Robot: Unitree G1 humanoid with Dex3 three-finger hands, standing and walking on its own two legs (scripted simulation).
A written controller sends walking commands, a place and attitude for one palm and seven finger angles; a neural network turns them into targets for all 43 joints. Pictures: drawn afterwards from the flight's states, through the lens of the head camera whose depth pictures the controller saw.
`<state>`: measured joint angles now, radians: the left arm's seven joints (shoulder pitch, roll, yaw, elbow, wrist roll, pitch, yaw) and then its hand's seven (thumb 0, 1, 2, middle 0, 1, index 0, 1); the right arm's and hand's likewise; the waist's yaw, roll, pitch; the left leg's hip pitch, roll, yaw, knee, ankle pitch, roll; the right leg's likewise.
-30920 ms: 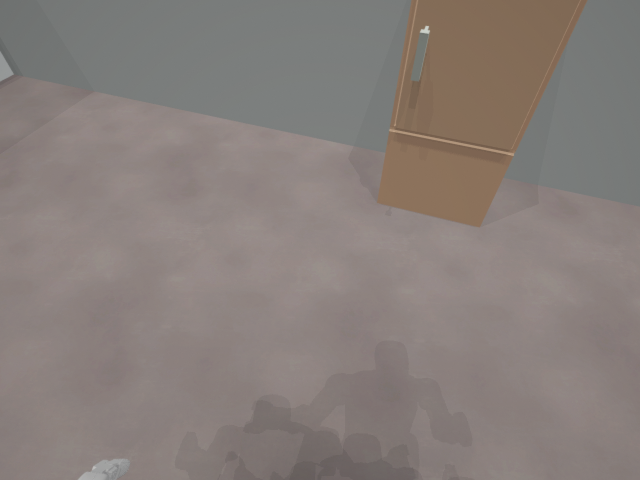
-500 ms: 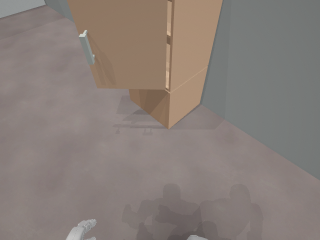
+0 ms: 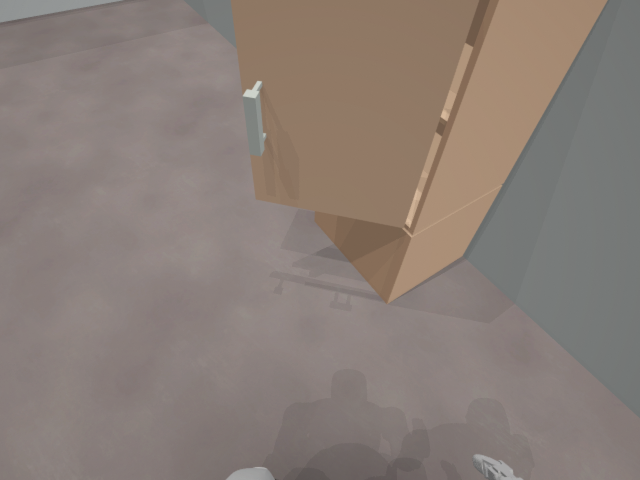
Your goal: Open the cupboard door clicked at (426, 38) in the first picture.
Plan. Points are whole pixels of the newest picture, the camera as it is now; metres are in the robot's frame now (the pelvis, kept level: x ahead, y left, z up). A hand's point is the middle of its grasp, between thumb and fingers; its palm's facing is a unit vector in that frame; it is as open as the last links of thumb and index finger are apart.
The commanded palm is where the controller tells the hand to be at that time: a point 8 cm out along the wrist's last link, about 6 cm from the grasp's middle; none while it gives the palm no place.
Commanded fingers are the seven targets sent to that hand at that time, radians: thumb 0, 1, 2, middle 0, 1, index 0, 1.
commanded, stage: take the last steps up to it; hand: left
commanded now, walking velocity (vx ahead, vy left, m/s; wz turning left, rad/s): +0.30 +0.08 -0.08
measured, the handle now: (257, 118) +0.80 +0.24 -0.04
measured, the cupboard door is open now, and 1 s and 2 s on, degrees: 43 43 43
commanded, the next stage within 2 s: come to a stop and stand still in 0.34 s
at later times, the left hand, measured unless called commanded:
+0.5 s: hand (221, 381) +0.26 +0.18 -0.14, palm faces +0.00 -0.98 -0.21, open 7.3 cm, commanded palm none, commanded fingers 0.00 0.90 0.90 -0.20 -0.30 -0.20 -0.30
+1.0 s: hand (199, 382) +0.26 +0.22 -0.16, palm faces -0.03 -0.96 -0.26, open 7.3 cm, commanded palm none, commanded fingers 0.00 0.90 0.90 -0.20 -0.30 -0.20 -0.30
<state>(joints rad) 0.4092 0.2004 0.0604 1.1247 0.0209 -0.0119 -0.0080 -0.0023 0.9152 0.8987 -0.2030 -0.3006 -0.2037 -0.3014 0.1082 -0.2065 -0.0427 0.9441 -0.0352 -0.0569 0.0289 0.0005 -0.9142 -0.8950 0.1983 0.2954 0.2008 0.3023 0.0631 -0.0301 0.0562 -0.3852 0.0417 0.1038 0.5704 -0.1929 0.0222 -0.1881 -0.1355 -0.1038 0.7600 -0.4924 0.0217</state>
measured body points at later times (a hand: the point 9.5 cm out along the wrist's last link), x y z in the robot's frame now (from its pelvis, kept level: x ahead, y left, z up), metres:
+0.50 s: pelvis +0.17 +0.01 +0.02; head +0.20 -0.01 +0.47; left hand +0.26 +0.24 -0.12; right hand +0.15 -0.23 -0.15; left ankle +0.15 +0.14 -0.67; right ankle +0.18 -0.08 -0.72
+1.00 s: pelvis +0.19 +0.01 +0.00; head +0.23 +0.01 +0.45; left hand +0.26 +0.27 -0.14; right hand +0.28 -0.23 -0.14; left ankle +0.29 +0.16 -0.72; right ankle +0.16 -0.10 -0.73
